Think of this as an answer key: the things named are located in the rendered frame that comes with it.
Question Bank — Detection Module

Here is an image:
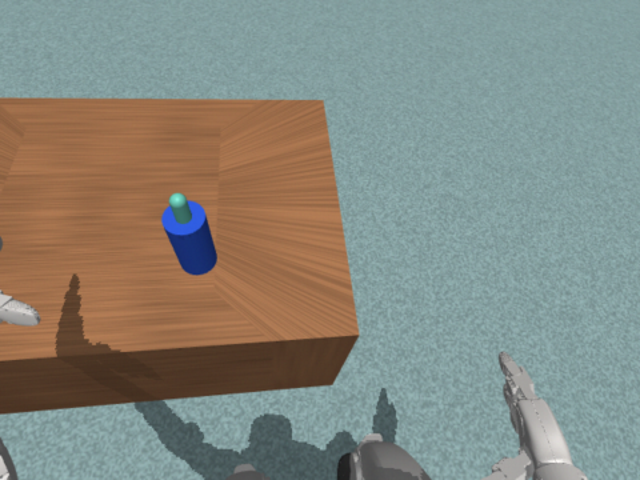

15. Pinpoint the right robot hand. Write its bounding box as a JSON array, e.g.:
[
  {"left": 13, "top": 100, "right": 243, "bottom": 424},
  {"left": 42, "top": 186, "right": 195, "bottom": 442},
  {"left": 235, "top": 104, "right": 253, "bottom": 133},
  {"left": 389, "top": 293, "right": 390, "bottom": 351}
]
[{"left": 481, "top": 351, "right": 574, "bottom": 480}]

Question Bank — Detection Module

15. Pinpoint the right robot arm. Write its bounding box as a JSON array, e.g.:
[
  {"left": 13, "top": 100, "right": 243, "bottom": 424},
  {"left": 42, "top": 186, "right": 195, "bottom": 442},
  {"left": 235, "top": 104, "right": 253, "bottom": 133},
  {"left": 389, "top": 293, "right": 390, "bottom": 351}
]
[{"left": 532, "top": 463, "right": 588, "bottom": 480}]

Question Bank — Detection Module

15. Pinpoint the left robot hand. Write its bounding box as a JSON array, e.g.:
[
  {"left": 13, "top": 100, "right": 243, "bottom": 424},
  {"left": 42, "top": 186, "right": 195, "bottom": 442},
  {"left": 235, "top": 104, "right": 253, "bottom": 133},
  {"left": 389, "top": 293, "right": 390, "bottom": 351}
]
[{"left": 0, "top": 237, "right": 41, "bottom": 326}]

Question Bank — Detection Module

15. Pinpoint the bottle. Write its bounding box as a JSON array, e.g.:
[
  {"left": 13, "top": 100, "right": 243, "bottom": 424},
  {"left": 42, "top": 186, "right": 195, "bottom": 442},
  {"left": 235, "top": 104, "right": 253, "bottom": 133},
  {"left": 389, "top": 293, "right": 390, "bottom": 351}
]
[{"left": 162, "top": 193, "right": 217, "bottom": 275}]

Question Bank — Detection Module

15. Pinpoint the left robot arm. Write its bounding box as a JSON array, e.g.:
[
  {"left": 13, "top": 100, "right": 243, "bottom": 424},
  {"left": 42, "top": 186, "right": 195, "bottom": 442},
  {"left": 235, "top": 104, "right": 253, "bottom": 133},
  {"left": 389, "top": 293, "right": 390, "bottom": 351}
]
[{"left": 0, "top": 437, "right": 18, "bottom": 480}]

